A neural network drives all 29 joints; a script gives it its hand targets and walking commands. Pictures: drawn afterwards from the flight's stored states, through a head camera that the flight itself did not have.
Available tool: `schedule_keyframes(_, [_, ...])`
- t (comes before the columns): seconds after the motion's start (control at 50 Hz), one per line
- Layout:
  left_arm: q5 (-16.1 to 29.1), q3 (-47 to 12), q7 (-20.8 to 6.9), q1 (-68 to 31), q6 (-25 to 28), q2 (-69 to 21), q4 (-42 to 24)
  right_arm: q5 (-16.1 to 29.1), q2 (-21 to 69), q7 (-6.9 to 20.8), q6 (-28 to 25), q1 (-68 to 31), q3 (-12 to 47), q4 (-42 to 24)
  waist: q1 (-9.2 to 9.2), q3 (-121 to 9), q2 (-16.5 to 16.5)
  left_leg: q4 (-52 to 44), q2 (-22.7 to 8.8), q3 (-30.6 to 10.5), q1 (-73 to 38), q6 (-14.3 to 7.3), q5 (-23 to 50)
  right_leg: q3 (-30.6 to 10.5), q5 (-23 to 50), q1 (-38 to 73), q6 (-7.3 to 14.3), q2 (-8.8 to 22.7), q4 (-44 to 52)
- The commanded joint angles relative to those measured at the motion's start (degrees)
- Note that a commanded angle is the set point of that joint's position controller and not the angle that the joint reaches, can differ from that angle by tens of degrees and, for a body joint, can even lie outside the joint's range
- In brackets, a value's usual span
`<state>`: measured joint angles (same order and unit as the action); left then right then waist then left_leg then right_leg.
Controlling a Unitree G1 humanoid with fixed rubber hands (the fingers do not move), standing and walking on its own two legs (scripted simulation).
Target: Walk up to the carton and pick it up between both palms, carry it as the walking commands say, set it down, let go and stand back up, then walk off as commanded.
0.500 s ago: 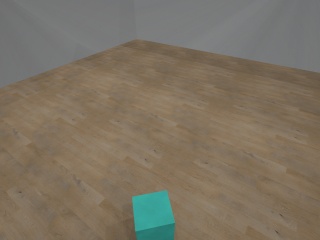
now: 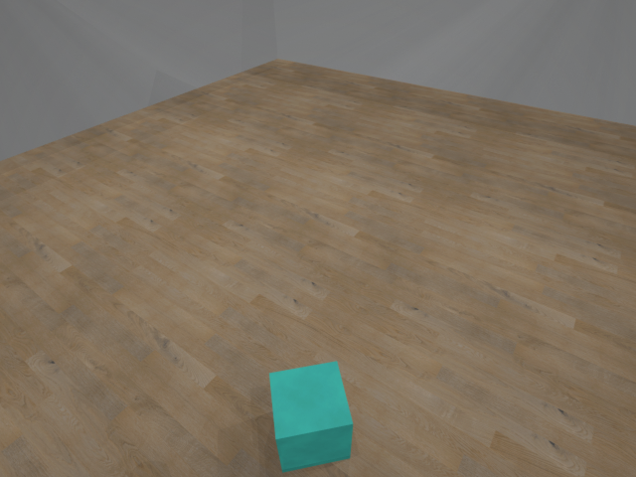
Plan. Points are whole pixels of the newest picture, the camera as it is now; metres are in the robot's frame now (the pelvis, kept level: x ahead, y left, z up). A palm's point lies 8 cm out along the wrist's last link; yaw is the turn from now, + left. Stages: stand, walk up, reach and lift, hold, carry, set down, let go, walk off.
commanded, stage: stand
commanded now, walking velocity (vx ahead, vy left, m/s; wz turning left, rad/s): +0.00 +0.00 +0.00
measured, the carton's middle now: (310, 416) +0.53 +0.05 -0.65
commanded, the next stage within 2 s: walk off in 0.20 s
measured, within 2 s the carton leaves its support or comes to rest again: neither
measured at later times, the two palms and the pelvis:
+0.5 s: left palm out of the picture +0.08 +0.28 -0.10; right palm out of the picture +0.09 -0.29 -0.10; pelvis +0.00 -0.01 -0.01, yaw +1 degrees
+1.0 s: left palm out of the picture +0.05 +0.21 -0.13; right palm out of the picture +0.10 -0.31 -0.11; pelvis +0.01 -0.06 +0.00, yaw +18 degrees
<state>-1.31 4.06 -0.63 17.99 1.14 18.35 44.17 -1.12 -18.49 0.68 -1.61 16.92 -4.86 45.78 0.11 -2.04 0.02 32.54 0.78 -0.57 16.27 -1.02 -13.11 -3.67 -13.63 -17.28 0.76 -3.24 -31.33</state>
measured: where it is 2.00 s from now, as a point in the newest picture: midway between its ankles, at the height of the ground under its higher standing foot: outside the picture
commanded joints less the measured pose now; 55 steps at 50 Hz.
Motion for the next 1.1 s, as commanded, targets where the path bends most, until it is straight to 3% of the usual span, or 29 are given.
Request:
schedule_keyframes(0.0, [0.2,2.8,0.5,-2.8,0.9,10.8,-4.7,-0.1,-10.9,0.1,-0.8,-2.6,-3.0,-4.5,-0.59,10.1,-3.9,-15.8,-6.8,-10.9,8.8,-1.6,-28.4,-8.3,-20.4,-5.6,1.3,6.2,9.2])
schedule_keyframes(0.08, [0.4,1.7,0.7,0.7,1.4,8.6,-5.4,-0.7,-10.1,-0.6,-0.8,-5.7,-2.3,-5.5,1.97,4.1,-2.7,-12.7,-7.1,-9.6,7.0,-1.8,-21.3,-7.5,-9.3,0.3,1.4,6.6,7.1])
schedule_keyframes(0.1, [-0.2,2.3,0.6,-0.4,0.9,10.6,-5.3,-0.4,-8.5,-0.4,-0.5,-2.9,-2.6,-5.5,-0.33,4.6,1.2,-10.5,-5.5,-7.3,5.7,-1.1,-22.4,-9.3,-19.7,-2.8,2.2,6.6,8.8])
schedule_keyframes(0.18, [-0.2,1.8,0.5,-3.3,0.4,10.0,-6.8,0.1,-11.8,-0.1,-0.2,-0.5,-3.6,-4.8,-2.35,7.5,2.0,-10.1,-5.4,-8.6,4.9,-1.3,-23.4,-11.0,-24.2,-7.7,2.2,7.3,11.4])
schedule_keyframes(0.26, [-0.1,2.4,0.3,0.0,0.8,12.1,-6.5,-0.4,-10.7,0.1,-0.5,-3.2,-2.8,-5.5,1.34,7.3,-0.2,-9.8,-5.4,-8.5,7.2,-1.1,-19.5,-9.8,-19.4,-3.9,2.5,7.7,9.3])
schedule_keyframes(0.32, [-0.2,2.1,0.3,-3.1,0.4,11.3,-8.4,0.0,-11.6,0.4,-0.4,-3.0,-3.6,-6.4,0.19,6.8,3.1,-8.7,-5.0,-7.6,6.9,-1.1,-22.4,-8.4,-23.3,-6.0,1.9,6.4,10.4])
schedule_keyframes(0.38, [-0.1,1.1,-0.3,-2.4,-0.8,9.9,-6.9,-0.2,-8.7,0.6,0.9,-0.8,-2.8,-6.1,-1.31,7.7,-1.6,-11.3,-6.5,-10.4,6.9,-1.2,-26.2,-6.6,-20.6,-8.8,-0.2,5.2,8.4])
schedule_keyframes(0.44, [-0.2,-1.3,0.1,3.7,-3.1,3.4,-3.5,-1.3,-6.2,-0.2,2.1,-5.9,-1.1,-6.8,1.89,3.0,-10.0,-19.6,-13.3,-20.1,11.8,-1.8,-23.8,2.8,-6.9,0.2,-0.5,0.4,-9.3])
schedule_keyframes(0.5, [-0.7,-0.7,-0.8,4.8,-3.3,2.2,-3.8,-0.6,-11.1,-0.4,2.6,-9.2,-2.7,-6.5,3.17,5.6,-12.2,-18.8,-13.9,-16.8,17.8,-0.6,-20.6,5.1,-5.9,4.9,0.3,3.5,-3.8])
schedule_keyframes(0.54, [-1.3,0.7,-0.2,6.2,-3.3,7.3,-2.6,-0.1,-8.6,-0.4,3.0,-6.7,-2.1,-6.8,2.94,6.3,-2.9,-13.4,-9.5,-14.0,21.4,2.5,-18.9,-1.2,-12.3,6.5,1.5,6.8,2.6])
schedule_keyframes(0.56, [-1.3,0.8,-0.4,7.4,-3.3,7.0,-2.7,0.0,-5.9,-0.8,3.1,-5.4,-2.0,-6.4,2.08,4.4,5.5,-2.8,-4.2,-7.4,22.5,3.3,-19.8,-11.6,-24.9,6.0,3.1,13.2,13.4])
schedule_keyframes(0.58, [-0.8,0.9,-0.1,4.7,-3.3,9.2,-3.6,0.4,-2.3,-1.0,2.9,-4.8,-1.2,-7.1,1.85,4.8,20.2,16.7,2.4,1.5,19.5,3.5,-17.1,-19.7,-29.7,-1.8,7.2,21.4,23.3])
schedule_keyframes(0.6, [-1.0,0.4,0.3,-2.4,-3.3,8.3,-4.8,-0.1,-3.6,-1.3,3.0,-2.9,-1.6,-5.8,-0.95,5.2,14.1,29.3,0.5,1.1,13.4,2.5,-18.2,-15.6,-22.8,-8.3,9.6,22.5,22.3])
schedule_keyframes(0.64, [-1.1,-0.1,1.6,-4.1,-2.7,5.2,-4.5,0.2,-2.1,-2.0,4.2,-1.9,-1.6,-4.8,-1.76,2.7,7.1,37.3,-1.9,1.2,8.8,1.2,-15.1,-9.3,-13.8,-12.8,9.4,21.4,20.5])
schedule_keyframes(0.66, [-1.3,0.0,2.0,-9.6,-2.6,5.7,-5.2,0.2,-1.2,-1.5,4.3,2.6,-1.3,-3.1,-6.11,2.1,6.3,33.7,-3.6,-0.4,6.7,0.9,-14.5,-6.0,-7.5,-11.7,9.0,19.5,16.7])
schedule_keyframes(0.68, [-1.2,-0.2,2.5,-8.7,-2.8,4.2,-5.5,0.3,-2.9,-1.1,4.3,2.8,-1.9,-2.2,-4.07,-2.3,1.5,28.5,-3.8,2.3,3.2,0.2,-14.1,-1.7,-4.4,-8.5,8.1,17.4,14.3])
schedule_keyframes(0.7, [-1.6,0.5,2.7,-8.6,-3.0,6.2,-3.8,0.8,1.5,-0.5,4.0,2.4,-0.3,-3.0,-4.68,-0.1,7.3,18.9,-6.0,1.7,4.2,0.2,-14.0,-0.3,-4.2,-6.1,6.4,17.0,11.7])
schedule_keyframes(0.72, [-1.7,0.1,3.2,-6.4,-3.9,3.5,-2.8,0.3,1.3,-1.1,3.8,2.4,-0.3,-2.3,-2.72,0.3,7.2,13.3,-3.2,6.0,3.8,-0.2,-14.0,0.8,-8.5,-4.3,6.4,16.9,10.6])
schedule_keyframes(0.74, [-1.6,0.0,3.6,-3.4,-4.6,3.3,-2.0,-0.4,-0.1,-0.9,3.7,6.6,-0.4,-1.5,-3.63,-0.5,7.8,4.2,-5.2,2.6,-5.5,-0.6,-10.3,2.7,-11.6,-10.2,4.9,15.4,3.7])
schedule_keyframes(0.76, [-1.8,-0.3,3.3,-0.5,-5.4,1.2,0.0,-0.1,-2.4,-1.4,3.4,7.3,-1.3,-1.1,-3.27,2.6,-3.9,-7.8,-7.4,-3.2,-5.8,-0.7,-10.7,8.0,-16.2,-12.9,2.2,11.9,-6.4])
schedule_keyframes(0.78, [-2.0,-0.6,2.7,1.2,-5.3,-0.4,-1.2,-1.3,-5.5,-1.6,3.1,3.1,-0.7,-2.3,-0.15,6.0,-17.6,-9.6,-21.8,-23.5,-5.3,-2.2,-9.9,11.1,-20.1,-26.4,-1.4,5.7,-21.8])
schedule_keyframes(0.8, [-2.8,-0.5,1.8,-5.8,-4.8,-0.6,-5.3,-1.5,-9.5,-2.7,3.2,7.2,-1.7,-2.8,-4.79,7.0,-25.0,-23.1,-28.0,-43.1,-1.2,-9.5,1.1,5.0,-20.2,-27.7,-3.4,3.4,-26.8])
schedule_keyframes(0.88, [-1.4,0.4,0.9,-10.2,-4.8,1.3,-4.7,-0.9,-8.0,-3.1,3.1,-3.4,-2.5,-2.8,-1.42,7.1,-8.3,-17.3,-17.7,-26.0,6.2,-6.2,-4.2,1.2,-4.1,-20.1,-4.7,7.6,-33.3])
schedule_keyframes(0.9, [-0.8,-0.2,0.7,-6.8,-5.1,-0.9,-4.7,-1.3,-7.6,-3.2,3.1,-3.3,-3.0,-2.5,-0.63,5.5,-10.0,-15.4,-15.6,-21.8,4.4,-5.8,-0.3,2.0,-4.0,-19.0,-5.4,7.1,-29.7])
schedule_keyframes(0.92, [-1.6,-0.6,0.5,-10.5,-5.3,-0.4,-4.2,-1.5,-6.7,-2.4,3.0,0.0,-3.3,-1.0,-3.60,3.9,-7.5,-14.2,-16.2,-22.6,0.3,-6.9,2.5,4.0,-6.4,-18.1,-5.3,5.7,-28.3])
schedule_keyframes(0.98, [-0.8,-0.5,0.5,-10.8,-5.5,-0.4,-4.7,-1.3,-8.8,-2.6,2.6,2.7,-4.4,-0.1,-4.87,3.2,-10.0,-12.1,-17.7,-24.7,0.2,-7.9,7.9,1.9,-8.1,-14.2,-6.1,6.0,-20.8])
schedule_keyframes(1.02, [0.2,-1.0,-0.2,-9.2,-5.2,-1.8,-4.9,-1.6,-5.8,-2.5,3.9,1.3,-3.6,-0.2,-4.60,2.3,-16.1,-10.4,-13.6,-20.4,2.4,-6.2,8.4,4.6,-10.5,-8.6,-6.6,2.8,-13.7])
schedule_keyframes(1.06, [0.3,-0.6,0.7,-7.0,-5.1,-1.4,-4.5,-0.9,-7.8,-2.7,3.8,1.4,-4.1,0.9,-2.88,4.7,-16.4,-10.6,-14.0,-23.9,5.2,-4.8,12.7,5.5,-9.1,-2.1,-5.1,1.9,-3.4])
schedule_keyframes(1.08, [-0.2,-0.6,0.7,-1.3,-4.5,-1.4,-2.4,-0.8,-10.1,-3.0,3.7,-0.7,-5.2,0.9,-0.72,-0.7,-10.4,-6.3,-11.5,-19.5,9.2,-1.9,11.8,5.6,-0.1,9.8,-5.0,2.9,5.6])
